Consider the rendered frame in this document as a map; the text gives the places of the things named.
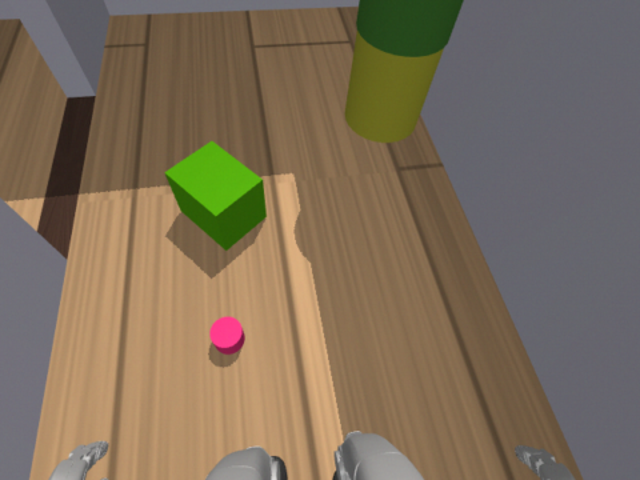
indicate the potted plant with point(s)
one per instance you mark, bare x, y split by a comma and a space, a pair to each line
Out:
398, 47

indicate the right robot hand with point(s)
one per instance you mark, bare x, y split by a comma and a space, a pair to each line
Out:
543, 464

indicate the left robot foot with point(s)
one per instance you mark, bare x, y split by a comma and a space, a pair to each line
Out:
283, 472

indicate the left robot hand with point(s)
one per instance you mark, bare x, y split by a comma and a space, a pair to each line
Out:
80, 460

